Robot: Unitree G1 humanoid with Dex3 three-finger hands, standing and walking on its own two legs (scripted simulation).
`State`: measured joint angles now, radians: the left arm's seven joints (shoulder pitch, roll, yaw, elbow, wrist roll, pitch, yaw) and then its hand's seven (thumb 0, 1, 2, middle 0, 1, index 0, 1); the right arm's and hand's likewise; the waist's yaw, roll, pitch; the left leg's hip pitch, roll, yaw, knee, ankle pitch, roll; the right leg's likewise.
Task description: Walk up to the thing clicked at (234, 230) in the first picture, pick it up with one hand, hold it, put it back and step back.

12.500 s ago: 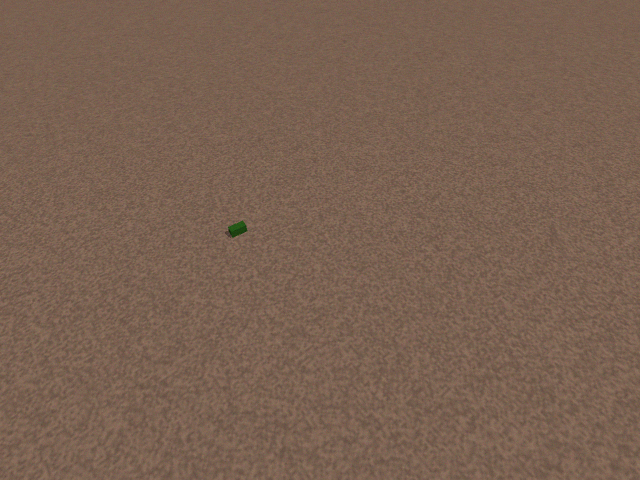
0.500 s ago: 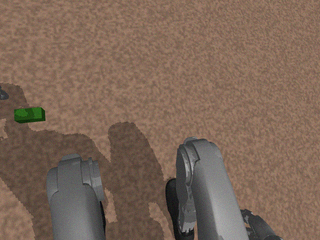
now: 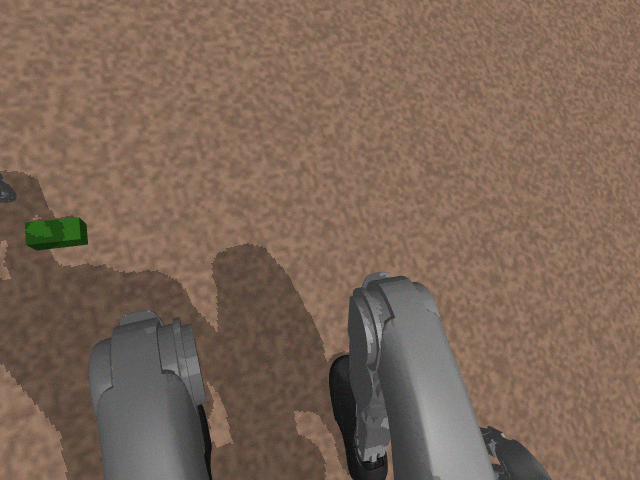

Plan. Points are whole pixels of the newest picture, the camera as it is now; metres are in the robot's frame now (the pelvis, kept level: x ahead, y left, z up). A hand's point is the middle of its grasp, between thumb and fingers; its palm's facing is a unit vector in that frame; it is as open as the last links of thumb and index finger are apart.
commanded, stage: rise first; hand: left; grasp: from above
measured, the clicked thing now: (57, 234) +0.46 +0.33 -0.30
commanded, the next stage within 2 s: approach in 0.70 s
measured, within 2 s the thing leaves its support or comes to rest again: neither
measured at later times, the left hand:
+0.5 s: hand out of the picture +0.41 +0.37 -0.16, palm faces -0.44 -0.08 -0.89, open 10.7 cm
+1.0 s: hand out of the picture +0.42 +0.36 -0.17, palm faces -0.47 -0.05 -0.88, open 11.0 cm
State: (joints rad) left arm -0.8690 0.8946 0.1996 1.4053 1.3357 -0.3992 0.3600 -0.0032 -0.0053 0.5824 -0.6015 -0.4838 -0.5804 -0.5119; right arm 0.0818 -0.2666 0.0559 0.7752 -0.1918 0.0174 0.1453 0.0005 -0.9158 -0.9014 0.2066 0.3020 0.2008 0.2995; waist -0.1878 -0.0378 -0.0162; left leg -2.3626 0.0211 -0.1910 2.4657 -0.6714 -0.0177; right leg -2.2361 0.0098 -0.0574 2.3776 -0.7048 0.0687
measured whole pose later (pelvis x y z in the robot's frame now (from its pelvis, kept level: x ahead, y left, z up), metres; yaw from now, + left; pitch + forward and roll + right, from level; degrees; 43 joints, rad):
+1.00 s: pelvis +0.00 +0.00 +0.00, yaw +0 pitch +31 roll -10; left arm -0.92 0.90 0.12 1.46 1.36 -0.40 0.38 0.00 -0.04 0.61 -0.58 -0.47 -0.55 -0.51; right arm 0.08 -0.27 0.08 0.77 -0.19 -0.01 0.15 0.00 -0.91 -0.89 0.21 0.30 0.20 0.30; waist -0.21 -0.05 -0.01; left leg -2.37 0.02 -0.19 2.47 -0.66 -0.02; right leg -2.24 0.01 -0.06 2.38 -0.69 0.07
